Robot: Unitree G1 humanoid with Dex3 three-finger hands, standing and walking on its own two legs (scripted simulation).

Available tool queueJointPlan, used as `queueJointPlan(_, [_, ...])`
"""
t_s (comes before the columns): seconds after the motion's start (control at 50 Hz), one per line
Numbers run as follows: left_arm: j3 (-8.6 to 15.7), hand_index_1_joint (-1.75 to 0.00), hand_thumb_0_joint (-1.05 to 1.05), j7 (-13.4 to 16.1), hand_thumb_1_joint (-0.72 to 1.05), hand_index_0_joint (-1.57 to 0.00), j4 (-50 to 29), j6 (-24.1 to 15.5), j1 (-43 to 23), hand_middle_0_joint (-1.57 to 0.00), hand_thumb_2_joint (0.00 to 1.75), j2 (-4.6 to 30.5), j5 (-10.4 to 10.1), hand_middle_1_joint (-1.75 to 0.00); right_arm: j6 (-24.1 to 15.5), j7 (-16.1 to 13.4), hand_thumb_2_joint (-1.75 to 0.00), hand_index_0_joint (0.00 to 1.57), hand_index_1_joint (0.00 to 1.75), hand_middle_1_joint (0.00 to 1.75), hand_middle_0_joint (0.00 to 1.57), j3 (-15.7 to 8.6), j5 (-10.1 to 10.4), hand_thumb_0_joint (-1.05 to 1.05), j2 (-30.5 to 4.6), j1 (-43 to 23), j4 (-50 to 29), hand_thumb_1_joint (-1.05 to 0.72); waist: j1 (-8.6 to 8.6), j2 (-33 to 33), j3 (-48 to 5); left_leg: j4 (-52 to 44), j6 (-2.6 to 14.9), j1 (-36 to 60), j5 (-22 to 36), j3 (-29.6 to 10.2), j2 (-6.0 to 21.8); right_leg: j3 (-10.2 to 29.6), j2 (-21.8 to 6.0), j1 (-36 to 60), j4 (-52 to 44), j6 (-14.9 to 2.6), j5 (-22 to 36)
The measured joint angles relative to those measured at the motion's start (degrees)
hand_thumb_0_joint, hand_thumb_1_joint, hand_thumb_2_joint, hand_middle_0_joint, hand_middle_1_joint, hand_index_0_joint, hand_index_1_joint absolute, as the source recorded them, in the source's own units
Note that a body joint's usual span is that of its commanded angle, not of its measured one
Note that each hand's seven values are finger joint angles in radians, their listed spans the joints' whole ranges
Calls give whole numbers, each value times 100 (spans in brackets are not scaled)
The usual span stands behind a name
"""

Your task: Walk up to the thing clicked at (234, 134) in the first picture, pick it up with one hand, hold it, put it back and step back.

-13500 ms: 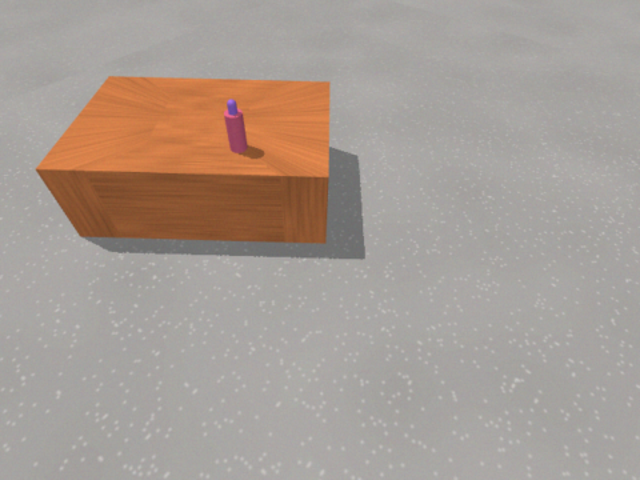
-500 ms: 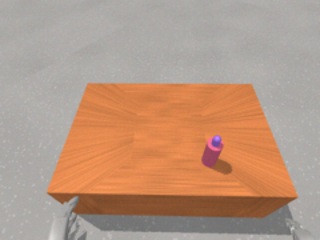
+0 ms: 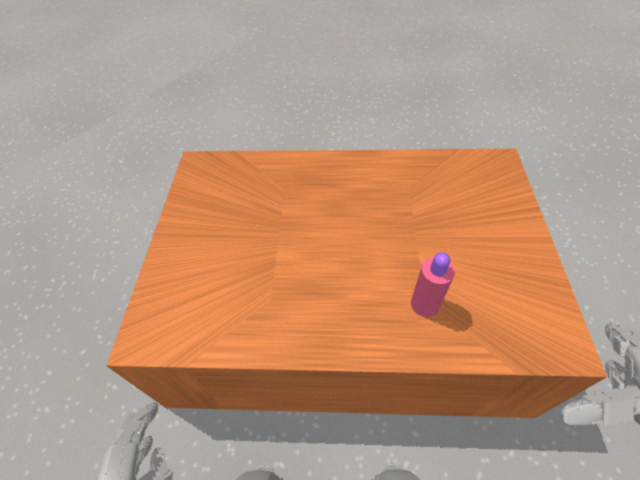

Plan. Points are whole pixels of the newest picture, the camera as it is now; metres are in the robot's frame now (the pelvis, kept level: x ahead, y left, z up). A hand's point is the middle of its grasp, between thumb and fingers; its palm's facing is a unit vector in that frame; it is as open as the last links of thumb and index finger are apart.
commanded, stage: go down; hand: right
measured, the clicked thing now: (433, 282) +0.53 -0.19 -0.26
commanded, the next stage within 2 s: approach in 1.14 s
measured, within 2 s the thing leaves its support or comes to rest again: neither
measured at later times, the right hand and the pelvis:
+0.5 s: hand (607, 301) +0.36 -0.35 -0.01, palm faces +0.15 +0.98 -0.14, open 17.6 cm; pelvis -0.01 +0.00 -0.01, yaw +2 degrees
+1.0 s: hand (618, 265) +0.41 -0.38 +0.01, palm faces +0.15 +0.98 -0.10, open 17.4 cm; pelvis -0.01 -0.01 -0.02, yaw +3 degrees
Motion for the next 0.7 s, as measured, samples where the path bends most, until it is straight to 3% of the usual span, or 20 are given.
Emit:
queueJointPlan(0.18, [153, -30, 1, -267, 88, -20, 59, 220, 312, -21, 90, 206, 68, -30, -1199, 833, -4, 5, 6, 5, 5, -607, 30, -1, -492, -1093, 1692, 55, 81, 14, 99, 65, -15, -369, 76, -136, -17, -134, -23, -292, 15, -33, 55])
queueJointPlan(0.36, [103, -30, 1, -457, 89, -20, 88, 456, 505, -20, 90, 302, 120, -30, -2396, 1258, -5, 4, 6, 5, 4, -1110, 48, -1, -975, -2006, 2942, 58, 141, 121, 149, 315, -7, -848, 54, -168, -23, -155, -28, -739, 222, -29, 44])
queueJointPlan(0.5, [-1, -30, 1, -563, 91, -20, 61, 547, 482, -20, 89, 353, 156, -30, -2866, 1463, -4, 5, 6, 5, 4, -1331, 16, -1, -1363, -2610, 3644, 57, 221, 190, 139, 407, -1, -1099, 62, -163, -48, -143, -49, -995, 332, -25, 40])
queueJointPlan(0.7, [-108, -30, 1, -708, 92, -20, -8, 672, 433, -20, 89, 423, 196, -30, -3174, 1660, -4, 5, 5, 5, 6, -1518, -7, -1, -1775, -3150, 4122, 52, 304, 243, 95, 507, -21, -1380, 48, -149, -75, -121, -72, -1310, 506, -41, -14])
